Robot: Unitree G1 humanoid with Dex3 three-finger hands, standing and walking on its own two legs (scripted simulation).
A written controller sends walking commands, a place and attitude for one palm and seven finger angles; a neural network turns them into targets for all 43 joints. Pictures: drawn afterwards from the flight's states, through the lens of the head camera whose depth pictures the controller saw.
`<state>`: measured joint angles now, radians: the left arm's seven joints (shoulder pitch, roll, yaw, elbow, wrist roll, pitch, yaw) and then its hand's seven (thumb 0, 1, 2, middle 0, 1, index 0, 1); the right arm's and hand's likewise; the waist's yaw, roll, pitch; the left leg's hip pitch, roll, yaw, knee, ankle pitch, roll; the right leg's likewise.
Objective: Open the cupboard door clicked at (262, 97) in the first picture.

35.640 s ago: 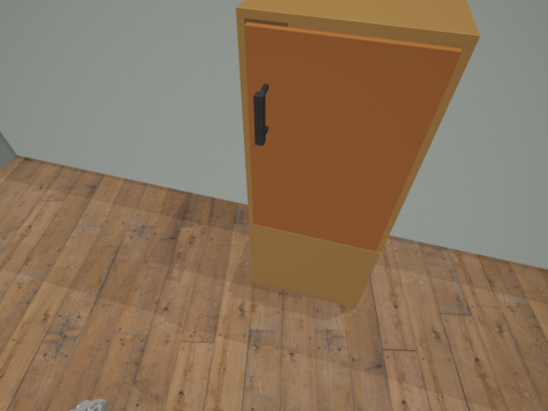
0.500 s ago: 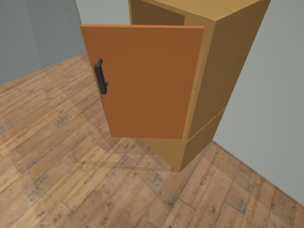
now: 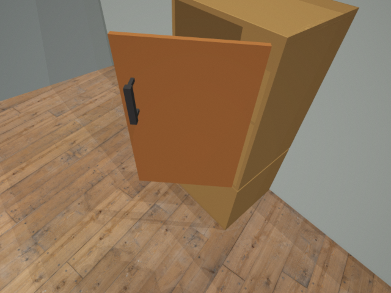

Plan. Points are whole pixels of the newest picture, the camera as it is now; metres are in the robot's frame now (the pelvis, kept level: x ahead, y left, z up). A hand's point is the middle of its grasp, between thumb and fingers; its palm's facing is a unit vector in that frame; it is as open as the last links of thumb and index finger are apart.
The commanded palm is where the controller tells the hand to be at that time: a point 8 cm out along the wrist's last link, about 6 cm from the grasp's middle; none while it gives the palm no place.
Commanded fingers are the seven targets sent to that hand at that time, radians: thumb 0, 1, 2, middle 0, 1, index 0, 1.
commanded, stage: come to a stop and stand still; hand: left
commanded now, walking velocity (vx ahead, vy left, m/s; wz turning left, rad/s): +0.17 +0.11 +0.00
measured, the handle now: (132, 101) +0.57 +0.22 +0.08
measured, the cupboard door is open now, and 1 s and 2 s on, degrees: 45 45 45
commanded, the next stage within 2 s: look again from close up in 0.96 s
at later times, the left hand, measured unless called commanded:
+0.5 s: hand out of the picture +0.07 +0.18 -0.17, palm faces +0.02 -0.97 -0.24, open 7.4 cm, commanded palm none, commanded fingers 0.00 0.90 0.90 -0.20 -0.30 -0.20 -0.30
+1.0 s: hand out of the picture -0.01 +0.19 -0.16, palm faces -0.01 -0.97 -0.22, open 7.4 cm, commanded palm none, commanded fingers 0.00 0.90 0.90 -0.20 -0.30 -0.20 -0.30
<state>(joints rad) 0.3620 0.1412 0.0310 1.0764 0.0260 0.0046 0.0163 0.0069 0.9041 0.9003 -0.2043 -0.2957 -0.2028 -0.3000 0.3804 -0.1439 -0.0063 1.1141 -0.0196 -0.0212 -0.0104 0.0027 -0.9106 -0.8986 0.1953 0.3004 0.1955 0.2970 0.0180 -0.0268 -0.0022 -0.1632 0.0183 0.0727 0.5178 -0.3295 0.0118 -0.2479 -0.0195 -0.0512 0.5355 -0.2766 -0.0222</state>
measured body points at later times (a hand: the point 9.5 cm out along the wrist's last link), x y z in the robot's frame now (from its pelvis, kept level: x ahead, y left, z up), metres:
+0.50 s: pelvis +0.02 +0.00 +0.00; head +0.04 +0.00 +0.45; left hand +0.07 +0.24 -0.15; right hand +0.03 -0.22 -0.16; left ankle -0.03 +0.11 -0.73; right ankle +0.03 -0.10 -0.73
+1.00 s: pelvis -0.01 +0.01 +0.00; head +0.00 -0.01 +0.45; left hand -0.01 +0.24 -0.15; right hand -0.03 -0.21 -0.16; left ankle -0.04 +0.11 -0.73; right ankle +0.03 -0.10 -0.73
